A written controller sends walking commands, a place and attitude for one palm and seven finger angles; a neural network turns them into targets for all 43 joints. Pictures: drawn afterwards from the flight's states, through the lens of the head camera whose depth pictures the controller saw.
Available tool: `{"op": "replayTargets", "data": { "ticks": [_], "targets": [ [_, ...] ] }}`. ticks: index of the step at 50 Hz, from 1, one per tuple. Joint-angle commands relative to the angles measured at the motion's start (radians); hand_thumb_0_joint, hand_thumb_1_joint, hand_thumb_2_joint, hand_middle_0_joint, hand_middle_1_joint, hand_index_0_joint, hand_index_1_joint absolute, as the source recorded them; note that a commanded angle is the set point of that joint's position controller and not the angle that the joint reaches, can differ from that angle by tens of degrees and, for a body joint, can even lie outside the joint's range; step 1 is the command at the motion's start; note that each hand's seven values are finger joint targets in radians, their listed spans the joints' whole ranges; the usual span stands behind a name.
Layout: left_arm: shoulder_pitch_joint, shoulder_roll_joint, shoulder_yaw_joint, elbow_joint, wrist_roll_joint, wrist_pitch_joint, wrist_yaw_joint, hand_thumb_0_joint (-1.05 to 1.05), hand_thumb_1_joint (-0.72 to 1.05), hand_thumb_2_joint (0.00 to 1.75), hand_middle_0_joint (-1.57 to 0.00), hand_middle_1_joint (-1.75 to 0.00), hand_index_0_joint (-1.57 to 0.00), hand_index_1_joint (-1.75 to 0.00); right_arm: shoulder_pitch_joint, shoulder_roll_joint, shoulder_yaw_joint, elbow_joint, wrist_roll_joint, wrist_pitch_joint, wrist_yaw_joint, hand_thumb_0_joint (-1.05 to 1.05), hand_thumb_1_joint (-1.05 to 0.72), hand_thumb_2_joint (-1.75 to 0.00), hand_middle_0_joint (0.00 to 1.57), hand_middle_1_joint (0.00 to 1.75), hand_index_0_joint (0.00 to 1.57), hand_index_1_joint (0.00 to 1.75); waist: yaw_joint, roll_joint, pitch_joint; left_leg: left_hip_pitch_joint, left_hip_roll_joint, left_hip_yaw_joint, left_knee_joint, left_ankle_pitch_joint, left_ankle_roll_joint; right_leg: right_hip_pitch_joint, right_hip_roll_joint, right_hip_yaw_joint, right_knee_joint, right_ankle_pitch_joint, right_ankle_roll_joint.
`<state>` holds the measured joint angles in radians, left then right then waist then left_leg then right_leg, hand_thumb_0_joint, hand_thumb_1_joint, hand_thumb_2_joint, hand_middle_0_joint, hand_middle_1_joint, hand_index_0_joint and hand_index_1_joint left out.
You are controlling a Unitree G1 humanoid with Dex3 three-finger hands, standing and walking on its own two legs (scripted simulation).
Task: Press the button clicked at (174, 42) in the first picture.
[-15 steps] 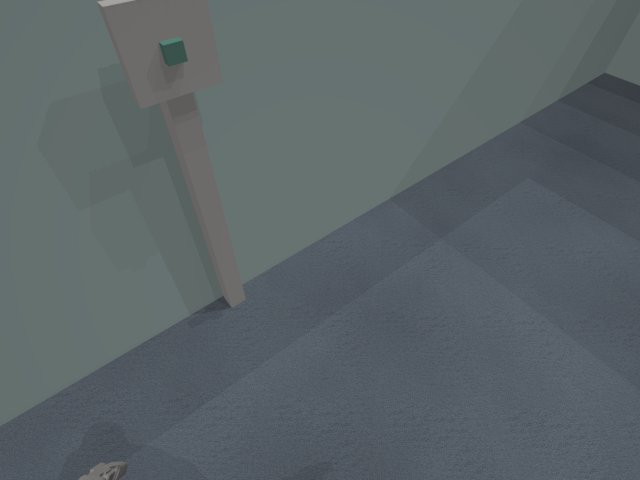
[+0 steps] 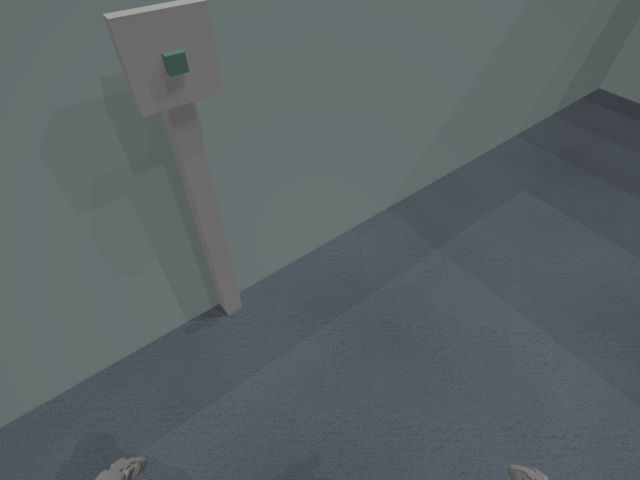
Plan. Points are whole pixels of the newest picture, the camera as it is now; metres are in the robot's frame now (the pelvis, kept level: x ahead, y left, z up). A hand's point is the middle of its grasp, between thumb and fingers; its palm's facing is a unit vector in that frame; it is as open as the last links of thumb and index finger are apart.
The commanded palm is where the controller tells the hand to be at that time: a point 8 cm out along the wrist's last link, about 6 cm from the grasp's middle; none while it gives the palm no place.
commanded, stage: stand and wait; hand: left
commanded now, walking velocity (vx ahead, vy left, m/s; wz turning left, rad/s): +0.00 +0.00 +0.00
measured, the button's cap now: (174, 62) +0.78 +0.33 +0.16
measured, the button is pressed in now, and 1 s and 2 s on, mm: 0 0 0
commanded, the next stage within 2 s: look at it before walking up in 0.64 s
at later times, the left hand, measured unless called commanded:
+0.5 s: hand out of the picture +0.05 +0.24 -0.15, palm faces -0.03 -0.94 -0.34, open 7.4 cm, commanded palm none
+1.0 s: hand out of the picture +0.05 +0.25 -0.15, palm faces -0.03 -0.94 -0.33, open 7.4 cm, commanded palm none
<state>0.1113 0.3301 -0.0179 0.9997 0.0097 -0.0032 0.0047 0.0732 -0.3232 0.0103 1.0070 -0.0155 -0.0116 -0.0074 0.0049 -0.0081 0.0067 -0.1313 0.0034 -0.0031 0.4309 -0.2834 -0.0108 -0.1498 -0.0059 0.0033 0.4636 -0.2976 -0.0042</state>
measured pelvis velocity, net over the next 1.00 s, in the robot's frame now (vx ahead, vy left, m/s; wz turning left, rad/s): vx -0.03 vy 0.00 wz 0.00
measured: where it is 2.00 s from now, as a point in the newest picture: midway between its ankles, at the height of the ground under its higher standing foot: outside the picture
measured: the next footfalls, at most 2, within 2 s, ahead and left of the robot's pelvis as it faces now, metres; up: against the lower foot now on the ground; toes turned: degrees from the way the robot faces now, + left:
none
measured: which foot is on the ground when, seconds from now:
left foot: down 0.00-1.00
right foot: down 0.00-1.00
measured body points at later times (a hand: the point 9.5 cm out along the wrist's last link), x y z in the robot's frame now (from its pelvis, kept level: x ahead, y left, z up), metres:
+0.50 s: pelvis -0.02 +0.00 +0.00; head -0.02 +0.00 +0.45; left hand +0.05 +0.29 -0.13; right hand +0.05 -0.30 -0.13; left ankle -0.03 +0.13 -0.74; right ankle -0.03 -0.12 -0.74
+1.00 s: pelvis -0.03 +0.00 +0.01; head -0.03 +0.00 +0.46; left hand +0.05 +0.29 -0.13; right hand +0.04 -0.29 -0.13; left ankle -0.03 +0.13 -0.74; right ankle -0.03 -0.12 -0.74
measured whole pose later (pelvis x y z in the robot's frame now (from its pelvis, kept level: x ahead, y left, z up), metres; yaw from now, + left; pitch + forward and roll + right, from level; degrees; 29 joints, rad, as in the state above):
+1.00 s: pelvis -0.03 +0.00 +0.01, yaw +0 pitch -2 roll +0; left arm 0.14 0.34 -0.01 1.09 0.01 -0.01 0.00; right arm 0.13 -0.33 0.01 1.12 -0.01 -0.01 0.00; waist 0.00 -0.01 0.03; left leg -0.12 0.01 0.00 0.36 -0.20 -0.01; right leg -0.13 0.00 0.01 0.38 -0.21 0.00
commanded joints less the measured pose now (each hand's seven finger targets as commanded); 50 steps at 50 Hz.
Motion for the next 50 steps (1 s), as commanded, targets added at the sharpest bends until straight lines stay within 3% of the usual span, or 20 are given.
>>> {"op": "replayTargets", "data": {
  "ticks": [1, 31, 50],
  "targets": [
    [-0.026, 0.216, 0.06, -0.059, 0.0, -0.02, 0.016, 0.0, 0.9, 0.9, -0.2, -0.3, -0.2, -0.3, -0.034, -0.205, -0.053, -0.052, 0.0, -0.018, -0.016, 0.0, -0.9, -0.9, 0.2, 0.3, 0.2, 0.3, -0.004, 0.004, -0.085, 0.035, 0.107, -0.056, -0.035, 0.357, 0.041, 0.034, -0.116, 0.086, -0.058, 0.408, -0.037],
    [-0.014, 0.214, 0.049, 0.017, 0.0, -0.021, 0.007, 0.0, 0.9, 0.9, -0.2, -0.3, -0.2, -0.3, 0.002, -0.209, -0.044, 0.04, 0.006, -0.02, -0.008, 0.0, -0.9, -0.9, 0.2, 0.3, 0.2, 0.3, -0.001, 0.008, -0.019, 0.005, 0.113, -0.079, -0.12, 0.176, 0.037, -0.003, -0.113, 0.113, -0.158, 0.174, -0.029],
    [-0.008, 0.212, 0.049, 0.021, 0.001, -0.023, 0.007, 0.0, 0.9, 0.9, -0.2, -0.3, -0.2, -0.3, 0.006, -0.213, -0.044, 0.043, 0.008, -0.022, -0.008, 0.0, -0.9, -0.9, 0.2, 0.3, 0.2, 0.3, -0.002, 0.016, -0.02, 0.012, 0.117, -0.088, -0.129, 0.204, 0.038, 0.0, -0.111, 0.104, -0.158, 0.202, -0.024]
  ]
}}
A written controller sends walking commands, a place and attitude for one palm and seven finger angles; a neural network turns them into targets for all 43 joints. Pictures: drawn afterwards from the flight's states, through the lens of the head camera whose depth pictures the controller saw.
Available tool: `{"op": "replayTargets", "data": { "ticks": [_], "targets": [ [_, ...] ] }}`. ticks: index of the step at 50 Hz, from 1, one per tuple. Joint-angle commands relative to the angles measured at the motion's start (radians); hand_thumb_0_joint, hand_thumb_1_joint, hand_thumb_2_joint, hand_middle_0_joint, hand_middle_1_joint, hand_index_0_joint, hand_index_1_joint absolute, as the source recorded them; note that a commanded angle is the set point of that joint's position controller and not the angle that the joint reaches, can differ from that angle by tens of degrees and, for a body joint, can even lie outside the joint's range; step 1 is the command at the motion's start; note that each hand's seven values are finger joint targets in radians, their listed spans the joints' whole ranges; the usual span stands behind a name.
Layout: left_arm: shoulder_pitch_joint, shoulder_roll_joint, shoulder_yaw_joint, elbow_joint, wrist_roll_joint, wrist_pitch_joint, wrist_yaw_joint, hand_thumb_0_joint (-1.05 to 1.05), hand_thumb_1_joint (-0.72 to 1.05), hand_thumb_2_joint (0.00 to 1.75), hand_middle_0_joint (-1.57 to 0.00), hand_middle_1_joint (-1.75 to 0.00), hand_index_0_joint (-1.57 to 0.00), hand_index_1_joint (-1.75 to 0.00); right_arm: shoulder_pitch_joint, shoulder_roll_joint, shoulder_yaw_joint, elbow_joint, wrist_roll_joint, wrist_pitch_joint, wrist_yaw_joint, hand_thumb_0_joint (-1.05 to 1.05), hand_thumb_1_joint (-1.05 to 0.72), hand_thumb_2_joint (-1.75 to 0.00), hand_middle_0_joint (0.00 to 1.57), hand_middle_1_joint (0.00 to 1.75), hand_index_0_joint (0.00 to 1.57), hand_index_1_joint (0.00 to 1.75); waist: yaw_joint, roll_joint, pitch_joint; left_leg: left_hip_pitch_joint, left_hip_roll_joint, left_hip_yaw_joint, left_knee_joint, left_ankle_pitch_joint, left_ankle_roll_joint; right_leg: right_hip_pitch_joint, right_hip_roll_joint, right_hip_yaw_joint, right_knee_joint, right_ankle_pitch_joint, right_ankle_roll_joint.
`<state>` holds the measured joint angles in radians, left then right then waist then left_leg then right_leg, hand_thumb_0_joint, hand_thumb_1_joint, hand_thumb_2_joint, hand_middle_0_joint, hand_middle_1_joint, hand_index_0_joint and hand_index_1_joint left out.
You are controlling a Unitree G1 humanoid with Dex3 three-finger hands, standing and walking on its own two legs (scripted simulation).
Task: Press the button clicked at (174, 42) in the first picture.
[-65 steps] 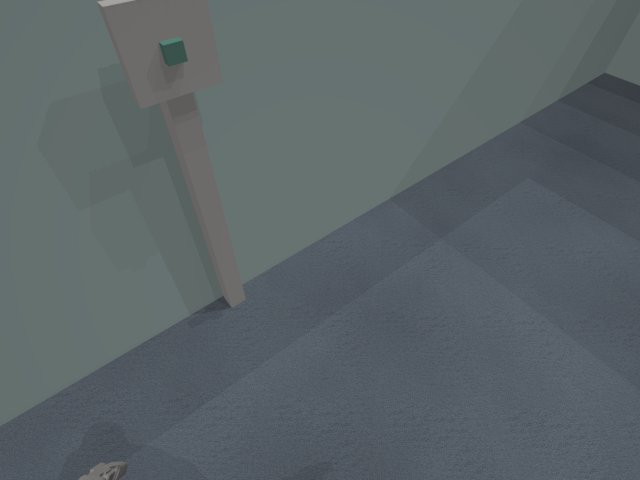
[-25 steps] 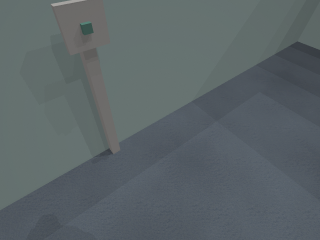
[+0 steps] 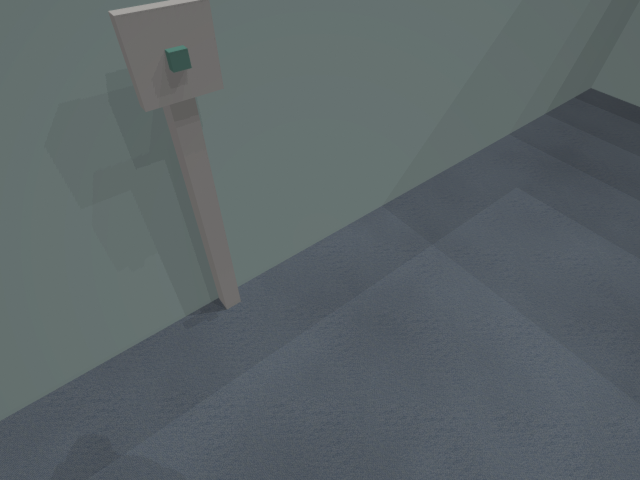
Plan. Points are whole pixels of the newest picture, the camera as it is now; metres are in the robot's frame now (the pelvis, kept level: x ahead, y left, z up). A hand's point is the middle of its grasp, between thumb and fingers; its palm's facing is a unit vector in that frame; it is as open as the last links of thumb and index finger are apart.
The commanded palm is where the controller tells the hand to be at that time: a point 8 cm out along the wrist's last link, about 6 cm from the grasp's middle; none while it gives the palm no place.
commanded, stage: look at it before walking up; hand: left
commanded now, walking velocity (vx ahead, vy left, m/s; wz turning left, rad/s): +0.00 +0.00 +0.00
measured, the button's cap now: (177, 58) +0.81 +0.34 +0.15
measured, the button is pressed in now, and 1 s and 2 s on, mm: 0 0 0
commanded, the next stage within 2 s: walk to a spot facing it in 0.24 s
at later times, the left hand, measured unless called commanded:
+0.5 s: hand out of the picture +0.06 +0.24 -0.16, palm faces -0.05 -0.94 -0.32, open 7.4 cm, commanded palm none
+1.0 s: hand out of the picture +0.06 +0.16 -0.16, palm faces -0.20 -0.95 -0.23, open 7.4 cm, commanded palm none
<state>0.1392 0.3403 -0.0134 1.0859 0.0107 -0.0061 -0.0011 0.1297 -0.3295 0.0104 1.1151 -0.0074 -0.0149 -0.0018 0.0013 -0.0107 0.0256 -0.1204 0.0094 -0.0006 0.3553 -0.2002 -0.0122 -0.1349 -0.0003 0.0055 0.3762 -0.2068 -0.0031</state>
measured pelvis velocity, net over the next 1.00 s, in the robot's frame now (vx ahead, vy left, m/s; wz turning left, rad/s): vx -0.01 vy -0.02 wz -0.28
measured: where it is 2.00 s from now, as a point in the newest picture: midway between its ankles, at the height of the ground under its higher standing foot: outside the picture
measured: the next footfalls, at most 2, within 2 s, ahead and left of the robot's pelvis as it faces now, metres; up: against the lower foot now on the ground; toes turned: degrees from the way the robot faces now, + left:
left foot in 1.20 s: +0.09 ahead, +0.11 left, +0.00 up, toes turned -22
right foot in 1.64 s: +0.19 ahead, -0.27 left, +0.00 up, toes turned -47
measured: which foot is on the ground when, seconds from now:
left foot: down 0.00-0.72, up 0.74-1.00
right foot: down 0.00-1.00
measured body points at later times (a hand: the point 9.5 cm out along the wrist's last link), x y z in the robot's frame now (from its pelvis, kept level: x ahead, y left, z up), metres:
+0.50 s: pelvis +0.00 +0.00 +0.00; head +0.01 +0.00 +0.45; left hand +0.07 +0.29 -0.14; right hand +0.07 -0.29 -0.14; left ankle +0.00 +0.13 -0.75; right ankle +0.00 -0.12 -0.75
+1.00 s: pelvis -0.01 -0.02 +0.00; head +0.01 -0.04 +0.44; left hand +0.07 +0.21 -0.15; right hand +0.00 -0.29 -0.15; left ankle +0.00 +0.14 -0.68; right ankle -0.01 -0.10 -0.75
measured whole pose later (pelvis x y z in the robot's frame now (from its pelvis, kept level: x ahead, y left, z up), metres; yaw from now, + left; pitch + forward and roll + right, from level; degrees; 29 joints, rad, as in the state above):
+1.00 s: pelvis -0.01 -0.02 +0.00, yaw -16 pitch +1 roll +2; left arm 0.30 0.19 0.04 0.94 0.02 0.02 -0.01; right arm 0.16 -0.23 -0.05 0.96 -0.02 0.04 -0.01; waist 0.04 0.00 0.03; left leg -0.44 0.06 0.01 0.97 -0.38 -0.07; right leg -0.27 0.08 0.09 0.45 -0.20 -0.07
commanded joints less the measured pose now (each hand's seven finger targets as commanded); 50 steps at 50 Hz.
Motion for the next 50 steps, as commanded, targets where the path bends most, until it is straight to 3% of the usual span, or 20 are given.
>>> {"op": "replayTargets", "data": {
  "ticks": [1, 18, 19, 21, 23, 26, 28, 30, 31, 32, 33, 34, 35, 36, 37, 38, 40, 42, 47, 50],
  "targets": [
    [-0.038, 0.202, 0.044, -0.064, 0.0, -0.02, 0.013, 0.0, 0.9, 0.9, -0.2, -0.3, -0.2, -0.3, -0.05, -0.206, -0.043, -0.063, 0.0, -0.02, -0.013, 0.0, -0.9, -0.9, 0.2, 0.3, 0.2, 0.3, 0.002, 0.014, -0.041, -0.001, 0.111, -0.093, -0.056, 0.119, 0.041, -0.012, -0.116, 0.105, -0.07, 0.108, -0.025],
    [-0.033, 0.204, 0.044, -0.06, 0.001, -0.02, 0.011, 0.0, 0.9, 0.9, -0.2, -0.3, -0.2, -0.3, -0.054, -0.212, -0.045, -0.061, -0.001, -0.019, -0.014, 0.0, -0.9, -0.9, 0.2, 0.3, 0.2, 0.3, 0.001, 0.016, -0.037, 0.013, 0.113, -0.086, -0.055, 0.113, 0.037, -0.025, -0.115, 0.113, -0.079, 0.112, -0.026],
    [-0.031, 0.189, 0.044, -0.065, 0.001, -0.013, 0.011, 0.0, 0.9, 0.9, -0.2, -0.3, -0.2, -0.3, -0.043, -0.196, -0.044, -0.062, -0.002, -0.016, -0.016, 0.0, -0.9, -0.9, 0.2, 0.3, 0.2, 0.3, -0.002, 0.018, -0.035, 0.018, 0.116, -0.074, -0.04, 0.118, 0.035, -0.04, -0.112, 0.119, -0.065, 0.136, -0.027],
    [0.01, 0.109, 0.035, -0.067, 0.001, 0.01, 0.015, 0.0, 0.9, 0.9, -0.2, -0.3, -0.2, -0.3, 0.009, -0.103, -0.032, -0.062, -0.003, -0.002, -0.02, 0.0, -0.9, -0.9, 0.2, 0.3, 0.2, 0.3, -0.006, 0.012, -0.048, 0.018, 0.122, -0.036, 0.005, 0.132, 0.022, -0.062, -0.108, 0.127, -0.017, 0.194, -0.017],
    [0.035, 0.097, 0.04, -0.087, 0.002, 0.026, 0.016, 0.0, 0.9, 0.9, -0.2, -0.3, -0.2, -0.3, 0.033, -0.096, -0.041, -0.081, -0.004, 0.011, -0.027, 0.0, -0.9, -0.9, 0.2, 0.3, 0.2, 0.3, -0.008, 0.013, -0.041, 0.015, 0.134, -0.013, 0.04, 0.144, 0.02, -0.103, -0.096, 0.135, 0.039, 0.239, -0.017],
    [0.049, 0.092, 0.055, -0.132, 0.007, 0.039, 0.009, 0.0, 0.9, 0.9, -0.2, -0.3, -0.2, -0.3, 0.04, -0.116, -0.064, -0.127, -0.005, 0.02, -0.032, 0.0, -0.9, -0.9, 0.2, 0.3, 0.2, 0.3, -0.01, 0.044, -0.048, 0.01, 0.178, -0.021, 0.058, 0.132, 0.043, -0.172, -0.055, 0.123, 0.144, 0.224, -0.013],
    [0.059, 0.075, 0.062, -0.159, 0.008, 0.045, 0.003, 0.0, 0.9, 0.9, -0.2, -0.3, -0.2, -0.3, 0.031, -0.128, -0.077, -0.154, -0.007, 0.022, -0.034, 0.0, -0.9, -0.9, 0.2, 0.3, 0.2, 0.3, -0.005, 0.107, -0.036, -0.019, 0.229, -0.047, 0.043, 0.132, 0.076, -0.211, -0.019, 0.091, 0.252, 0.148, -0.002],
    [0.079, 0.047, 0.068, -0.179, 0.008, 0.051, -0.001, 0.0, 0.9, 0.9, -0.2, -0.3, -0.2, -0.3, 0.019, -0.131, -0.088, -0.176, -0.007, 0.016, -0.033, 0.0, -0.9, -0.9, 0.2, 0.3, 0.2, 0.3, 0.005, 0.2, -0.038, -0.042, 0.325, -0.094, 0.009, 0.225, 0.149, -0.247, 0.008, 0.028, 0.439, -0.168, 0.013],
    [0.08, 0.036, 0.074, -0.191, 0.008, 0.056, -0.003, 0.0, 0.9, 0.9, -0.2, -0.3, -0.2, -0.3, 0.014, -0.125, -0.091, -0.189, -0.009, 0.015, -0.032, 0.0, -0.9, -0.9, 0.2, 0.3, 0.2, 0.3, 0.004, 0.215, -0.025, -0.079, 0.362, -0.098, -0.002, 0.257, 0.181, -0.243, -0.009, 0.01, 0.504, -0.281, 0.018],
    [0.101, 0.024, 0.081, -0.198, 0.007, 0.056, -0.006, 0.0, 0.9, 0.9, -0.2, -0.3, -0.2, -0.3, -0.012, -0.119, -0.094, -0.203, -0.013, 0.014, -0.033, 0.0, -0.9, -0.9, 0.2, 0.3, 0.2, 0.3, 0.025, 0.203, -0.017, -0.116, 0.367, -0.076, 0.031, 0.293, 0.18, -0.206, -0.034, 0.022, 0.482, -0.29, 0.012],
    [0.146, 0.015, 0.085, -0.193, 0.009, 0.05, -0.01, 0.0, 0.9, 0.9, -0.2, -0.3, -0.2, -0.3, -0.03, -0.117, -0.095, -0.212, -0.016, 0.015, -0.033, 0.0, -0.9, -0.9, 0.2, 0.3, 0.2, 0.3, 0.05, 0.165, -0.029, -0.128, 0.337, -0.025, 0.109, 0.302, 0.146, -0.145, -0.038, 0.007, 0.383, -0.229, 0.009],
    [0.201, 0.017, 0.091, -0.181, 0.012, 0.042, -0.011, 0.0, 0.9, 0.9, -0.2, -0.3, -0.2, -0.3, -0.035, -0.11, -0.098, -0.218, -0.014, 0.02, -0.03, 0.0, -0.9, -0.9, 0.2, 0.3, 0.2, 0.3, 0.072, 0.117, -0.036, -0.175, 0.28, 0.044, 0.232, 0.224, 0.093, -0.064, -0.033, -0.013, 0.247, -0.087, 0.012],
    [0.233, 0.09, 0.103, -0.179, 0.022, 0.027, -0.004, 0.0, 0.9, 0.9, -0.2, -0.3, -0.2, -0.3, -0.016, -0.065, -0.095, -0.23, -0.005, 0.032, -0.025, 0.0, -0.9, -0.9, 0.2, 0.3, 0.2, 0.3, 0.076, -0.14, -0.036, -0.281, 0.153, 0.132, 0.476, -0.013, 0.008, -0.021, -0.142, 0.185, 0.043, 0.124, -0.025],
    [0.239, 0.164, 0.115, -0.189, 0.02, 0.018, 0.01, 0.0, 0.9, 0.9, -0.2, -0.3, -0.2, -0.3, -0.023, 0.002, -0.081, -0.271, -0.001, 0.032, -0.02, 0.0, -0.9, -0.9, 0.2, 0.3, 0.2, 0.3, 0.067, -0.341, -0.017, -0.459, 0.026, 0.111, 0.685, -0.378, -0.04, -0.029, -0.365, 0.537, -0.079, 0.347, -0.144],
    [0.249, 0.14, 0.117, -0.199, 0.008, 0.022, 0.02, 0.0, 0.9, 0.9, -0.2, -0.3, -0.2, -0.3, -0.047, -0.029, -0.086, -0.266, -0.001, 0.043, -0.027, 0.0, -0.9, -0.9, 0.2, 0.3, 0.2, 0.3, 0.085, -0.236, -0.032, -0.417, 0.044, -0.024, 0.764, -0.354, -0.026, -0.087, -0.343, 0.551, -0.122, 0.224, -0.171],
    [0.18, 0.125, 0.114, -0.209, 0.01, 0.024, 0.021, 0.0, 0.9, 0.9, -0.2, -0.3, -0.2, -0.3, -0.049, -0.021, -0.092, -0.257, 0.0, 0.041, -0.025, 0.0, -0.9, -0.9, 0.2, 0.3, 0.2, 0.3, 0.048, -0.181, 0.002, -0.448, 0.053, -0.045, 0.808, -0.296, -0.024, -0.104, -0.306, 0.525, -0.108, 0.136, -0.187],
    [0.113, 0.082, 0.107, -0.235, 0.007, 0.019, 0.022, 0.0, 0.9, 0.9, -0.2, -0.3, -0.2, -0.3, -0.012, -0.015, -0.092, -0.234, -0.006, 0.035, -0.019, 0.0, -0.9, -0.9, 0.2, 0.3, 0.2, 0.3, 0.014, -0.094, -0.028, -0.418, 0.073, -0.037, 0.784, -0.196, -0.036, -0.09, -0.239, 0.404, -0.063, 0.183, -0.179],
    [0.136, 0.067, 0.108, -0.23, 0.007, 0.014, 0.019, 0.0, 0.9, 0.9, -0.2, -0.3, -0.2, -0.3, 0.013, 0.002, -0.088, -0.222, -0.009, 0.037, -0.019, 0.0, -0.9, -0.9, 0.2, 0.3, 0.2, 0.3, 0.016, -0.094, -0.084, -0.397, 0.062, -0.015, 0.741, -0.172, -0.048, -0.034, -0.204, 0.361, -0.056, 0.19, -0.167],
    [0.2, 0.061, 0.12, -0.206, 0.01, 0.004, 0.007, 0.0, 0.9, 0.9, -0.2, -0.3, -0.2, -0.3, -0.025, 0.007, -0.089, -0.245, -0.017, 0.027, -0.009, 0.0, -0.9, -0.9, 0.2, 0.3, 0.2, 0.3, 0.048, -0.101, -0.046, -0.438, 0.057, 0.005, 0.643, -0.171, -0.055, -0.012, -0.184, 0.441, -0.145, -0.186, -0.181],
    [0.231, 0.067, 0.123, -0.195, 0.014, -0.006, 0.001, 0.0, 0.9, 0.9, -0.2, -0.3, -0.2, -0.3, -0.056, 0.011, -0.089, -0.269, -0.013, 0.012, -0.002, 0.0, -0.9, -0.9, 0.2, 0.3, 0.2, 0.3, 0.065, -0.112, -0.032, -0.433, 0.046, 0.011, 0.536, -0.203, -0.048, -0.002, -0.18, 0.486, -0.165, -0.273, -0.197]
  ]
}}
